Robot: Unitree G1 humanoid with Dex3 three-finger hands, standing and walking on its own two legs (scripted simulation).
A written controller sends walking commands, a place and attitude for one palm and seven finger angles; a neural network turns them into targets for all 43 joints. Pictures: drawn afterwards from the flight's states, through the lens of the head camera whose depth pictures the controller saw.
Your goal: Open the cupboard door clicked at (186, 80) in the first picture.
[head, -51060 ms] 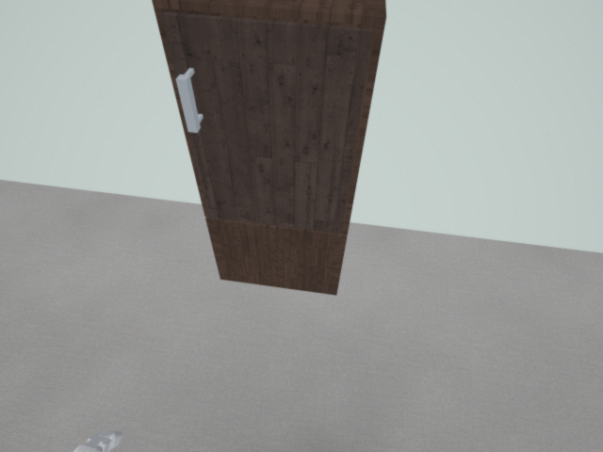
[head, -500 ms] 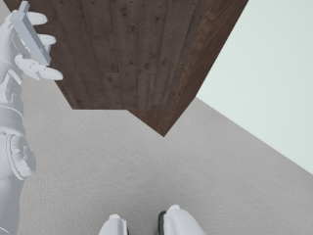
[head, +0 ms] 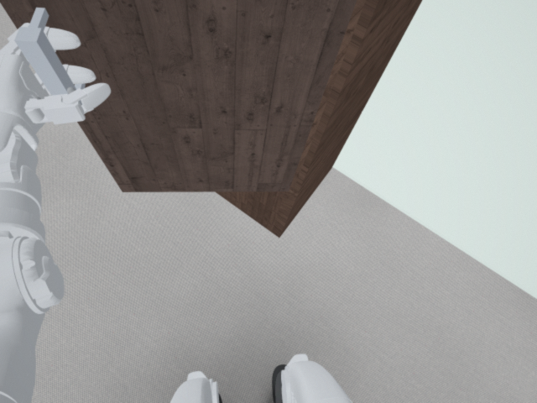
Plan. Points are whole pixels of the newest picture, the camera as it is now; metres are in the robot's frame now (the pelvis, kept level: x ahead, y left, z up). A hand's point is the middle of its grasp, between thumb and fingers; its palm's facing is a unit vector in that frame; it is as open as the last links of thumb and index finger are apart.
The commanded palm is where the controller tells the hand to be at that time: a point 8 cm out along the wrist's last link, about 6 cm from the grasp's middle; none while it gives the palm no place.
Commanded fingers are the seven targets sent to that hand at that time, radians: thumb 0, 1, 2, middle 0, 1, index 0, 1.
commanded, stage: close the thumb around the handle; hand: left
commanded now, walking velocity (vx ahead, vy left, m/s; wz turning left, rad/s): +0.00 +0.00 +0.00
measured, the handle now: (59, 66) +0.57 +0.24 +0.10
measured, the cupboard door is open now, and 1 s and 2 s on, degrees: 39 53 83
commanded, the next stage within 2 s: pull the door open along its arc in 0.28 s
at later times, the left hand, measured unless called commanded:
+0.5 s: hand (71, 92) +0.52 +0.22 +0.10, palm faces -0.03 -1.00 -0.01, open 5.5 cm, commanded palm +0.49 +0.26 +0.10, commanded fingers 0.00 0.90 0.90 -0.40 -1.35 -0.40 -1.35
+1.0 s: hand (77, 152) +0.43 +0.20 +0.10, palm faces +0.16 -0.98 +0.11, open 5.9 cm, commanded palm +0.40 +0.25 +0.10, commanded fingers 0.00 0.90 0.90 -0.40 -1.35 -0.40 -1.35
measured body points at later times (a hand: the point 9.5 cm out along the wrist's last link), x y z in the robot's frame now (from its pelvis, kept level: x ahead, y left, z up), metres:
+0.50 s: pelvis +0.01 +0.00 +0.00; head +0.14 +0.02 +0.43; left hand +0.52 +0.27 +0.10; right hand -0.01 -0.27 -0.10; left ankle -0.03 +0.09 -0.69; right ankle +0.01 -0.13 -0.69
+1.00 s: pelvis +0.00 -0.01 +0.01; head +0.08 +0.00 +0.46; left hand +0.41 +0.25 +0.10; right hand +0.10 -0.26 -0.09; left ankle -0.03 +0.09 -0.69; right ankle +0.01 -0.13 -0.69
